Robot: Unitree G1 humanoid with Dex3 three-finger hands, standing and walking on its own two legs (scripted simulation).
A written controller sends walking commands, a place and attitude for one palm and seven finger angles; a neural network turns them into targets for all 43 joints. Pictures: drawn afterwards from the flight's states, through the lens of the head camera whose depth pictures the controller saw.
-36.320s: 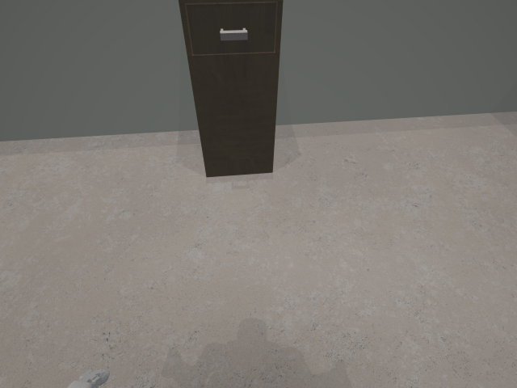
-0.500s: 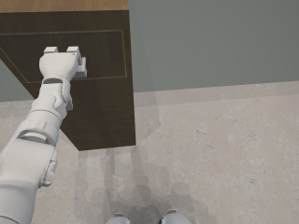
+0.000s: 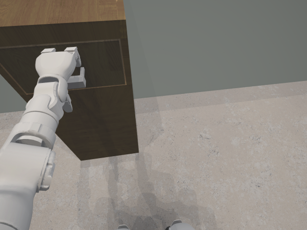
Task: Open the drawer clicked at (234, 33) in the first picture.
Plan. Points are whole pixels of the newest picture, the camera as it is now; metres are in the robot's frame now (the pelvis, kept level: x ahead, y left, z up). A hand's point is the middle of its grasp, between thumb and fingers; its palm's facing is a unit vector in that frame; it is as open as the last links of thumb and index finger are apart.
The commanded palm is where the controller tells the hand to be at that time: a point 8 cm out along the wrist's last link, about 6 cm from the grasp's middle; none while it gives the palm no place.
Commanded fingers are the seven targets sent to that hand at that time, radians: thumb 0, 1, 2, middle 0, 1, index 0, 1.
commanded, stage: lift the hand off the handle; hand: left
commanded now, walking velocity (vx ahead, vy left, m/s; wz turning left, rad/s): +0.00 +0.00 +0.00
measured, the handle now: (67, 77) +0.55 +0.22 +0.04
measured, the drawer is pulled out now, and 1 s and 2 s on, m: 0.00 0.00 0.00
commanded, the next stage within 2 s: draw the hand back to the body in 0.84 s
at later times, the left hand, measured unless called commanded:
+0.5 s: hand (56, 64) +0.51 +0.21 +0.13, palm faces -0.06 +0.00 -1.00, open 13.2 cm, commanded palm +0.50 +0.21 +0.21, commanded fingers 0.00 -0.50 0.30 -0.30 -1.20 -0.30 -1.20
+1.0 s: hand (49, 48) +0.51 +0.20 +0.18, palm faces -0.03 +0.00 -1.00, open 13.4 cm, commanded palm +0.48 +0.21 +0.24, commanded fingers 0.00 -0.50 0.30 -0.30 -1.20 -0.30 -1.20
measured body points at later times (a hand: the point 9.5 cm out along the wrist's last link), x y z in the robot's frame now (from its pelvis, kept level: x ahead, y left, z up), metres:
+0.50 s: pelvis +0.03 -0.01 +0.02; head +0.08 -0.02 +0.47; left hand +0.51 +0.21 +0.19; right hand +0.09 -0.28 -0.11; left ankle +0.00 +0.10 -0.71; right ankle +0.01 -0.12 -0.71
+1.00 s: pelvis +0.02 -0.01 +0.02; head +0.07 -0.03 +0.47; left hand +0.51 +0.20 +0.23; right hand +0.08 -0.28 -0.11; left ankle +0.00 +0.10 -0.71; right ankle +0.01 -0.12 -0.71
